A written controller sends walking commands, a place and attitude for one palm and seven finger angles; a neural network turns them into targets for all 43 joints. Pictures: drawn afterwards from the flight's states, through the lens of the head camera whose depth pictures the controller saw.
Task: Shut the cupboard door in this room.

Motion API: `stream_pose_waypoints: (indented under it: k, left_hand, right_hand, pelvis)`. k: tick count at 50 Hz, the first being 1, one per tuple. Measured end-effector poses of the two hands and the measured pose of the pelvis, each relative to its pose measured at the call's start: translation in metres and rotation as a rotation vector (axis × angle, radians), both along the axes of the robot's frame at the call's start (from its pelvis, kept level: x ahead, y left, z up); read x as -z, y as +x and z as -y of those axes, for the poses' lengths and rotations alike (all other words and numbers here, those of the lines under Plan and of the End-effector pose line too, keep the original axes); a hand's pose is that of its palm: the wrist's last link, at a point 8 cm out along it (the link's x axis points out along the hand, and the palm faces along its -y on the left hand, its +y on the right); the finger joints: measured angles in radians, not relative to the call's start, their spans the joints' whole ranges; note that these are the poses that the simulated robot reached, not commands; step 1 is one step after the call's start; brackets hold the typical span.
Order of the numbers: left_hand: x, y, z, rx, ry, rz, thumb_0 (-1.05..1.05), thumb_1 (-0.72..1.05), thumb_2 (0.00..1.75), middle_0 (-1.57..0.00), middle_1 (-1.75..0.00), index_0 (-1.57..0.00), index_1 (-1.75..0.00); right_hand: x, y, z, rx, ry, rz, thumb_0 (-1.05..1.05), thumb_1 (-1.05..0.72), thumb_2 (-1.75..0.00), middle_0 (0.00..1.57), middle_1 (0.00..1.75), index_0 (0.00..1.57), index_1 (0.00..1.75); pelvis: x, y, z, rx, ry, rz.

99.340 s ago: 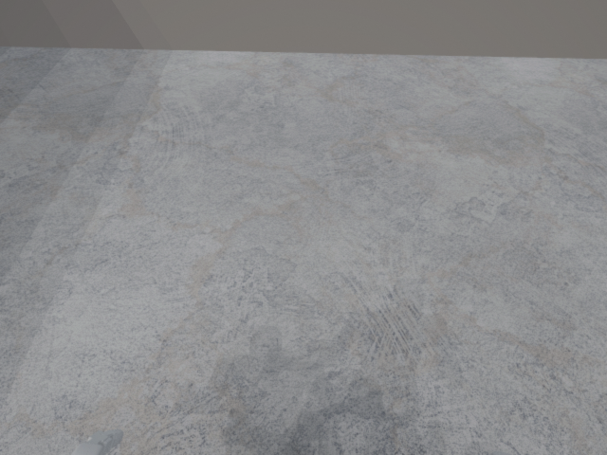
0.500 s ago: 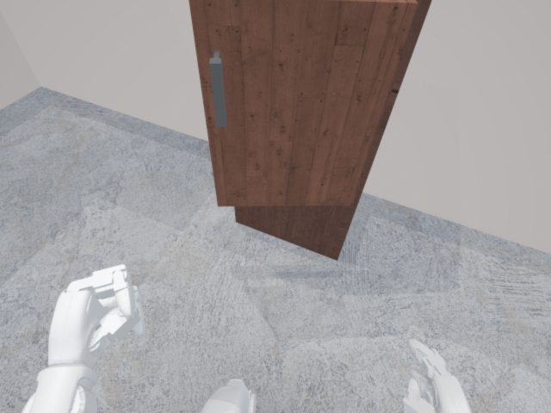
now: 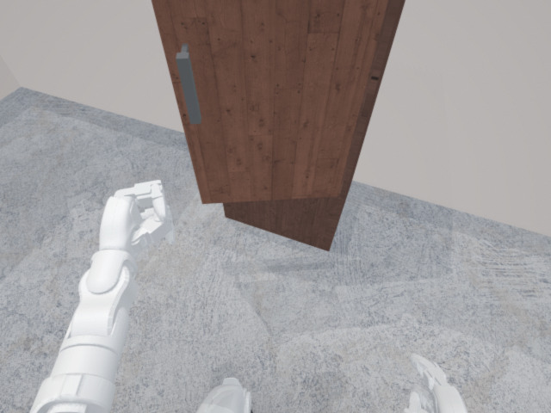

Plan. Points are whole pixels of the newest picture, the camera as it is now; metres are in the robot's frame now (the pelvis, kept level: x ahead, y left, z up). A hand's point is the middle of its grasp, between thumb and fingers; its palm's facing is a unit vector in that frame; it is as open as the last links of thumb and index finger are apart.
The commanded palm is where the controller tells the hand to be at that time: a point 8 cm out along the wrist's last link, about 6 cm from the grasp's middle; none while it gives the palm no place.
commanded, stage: bring the fist close to the handle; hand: left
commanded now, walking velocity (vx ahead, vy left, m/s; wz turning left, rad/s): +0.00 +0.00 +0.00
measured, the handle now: (190, 85) +0.70 +0.20 +0.08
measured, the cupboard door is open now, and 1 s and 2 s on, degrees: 26 26 23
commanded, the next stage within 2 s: push the door shut along its arc in 1.02 s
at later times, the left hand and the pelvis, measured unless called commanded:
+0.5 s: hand (198, 129) +0.55 +0.15 +0.10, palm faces +0.14 -0.99 +0.01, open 3.1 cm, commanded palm +0.55 +0.20 +0.08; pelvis +0.01 +0.00 -0.02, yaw -2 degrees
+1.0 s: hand (203, 112) +0.62 +0.16 +0.08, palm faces +0.18 -0.98 +0.02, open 3.1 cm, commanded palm +0.60 +0.18 +0.08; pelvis +0.02 +0.01 -0.02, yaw -5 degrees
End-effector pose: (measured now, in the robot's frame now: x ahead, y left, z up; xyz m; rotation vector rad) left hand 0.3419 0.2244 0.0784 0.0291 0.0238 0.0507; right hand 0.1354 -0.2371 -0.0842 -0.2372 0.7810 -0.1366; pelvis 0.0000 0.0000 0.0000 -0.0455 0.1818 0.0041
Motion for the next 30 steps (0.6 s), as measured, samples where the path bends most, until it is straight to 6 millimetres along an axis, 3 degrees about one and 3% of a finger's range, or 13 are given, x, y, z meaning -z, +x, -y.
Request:
stream_pose_waypoints:
  k: [4, 12, 19, 26, 30]
  left_hand:
    - [0.008, 0.036, 0.002, -0.047, -0.036, -0.058, 0.02, 0.89, 0.9, -1.3, -1.5, -1.3, -1.5]
    - [-0.011, 0.092, -0.004, -0.092, 0.006, 0.082, 0.02, 0.9, 0.9, -1.3, -1.5, -1.29, -1.5]
    - [0.006, 0.134, 0.008, -0.077, -0.056, -0.046, 0.02, 0.9, 0.9, -1.3, -1.5, -1.29, -1.5]
    - [-0.021, 0.187, 0.023, -0.09, -0.023, 0.076, 0.02, 0.9, 0.9, -1.3, -1.5, -1.29, -1.5]
    - [-0.024, 0.217, 0.033, -0.075, -0.02, 0.018, 0.02, 0.9, 0.9, -1.3, -1.5, -1.3, -1.5]
  right_hand:
    - [0.003, -0.02, 0.013, 0.055, -0.02, -0.086, 0.01, -0.91, -0.89, 0.21, 0.3, 0.2, 0.3]
    - [0.022, -0.066, 0.033, 0.121, -0.04, -0.286, 0.01, -0.91, -0.89, 0.21, 0.3, 0.2, 0.3]
    - [0.027, -0.104, 0.031, 0.181, -0.034, -0.424, 0.01, -0.91, -0.89, 0.21, 0.3, 0.2, 0.3]
    - [0.034, -0.148, 0.025, 0.228, -0.039, -0.524, 0.01, -0.91, -0.89, 0.21, 0.3, 0.2, 0.3]
    - [0.034, -0.178, 0.018, 0.266, -0.031, -0.599, 0.01, -0.91, -0.89, 0.21, 0.3, 0.2, 0.3]
  pelvis:
    - [-0.003, 0.007, 0.002, 0.016, 0.01, -0.024]
    - [0.005, 0.017, 0.002, 0.027, 0.011, -0.085]
    - [0.008, 0.017, 0.0, 0.029, 0.005, -0.12]
    - [0.02, 0.011, -0.003, 0.037, -0.011, -0.192]
    - [0.027, 0.007, -0.005, 0.041, -0.021, -0.231]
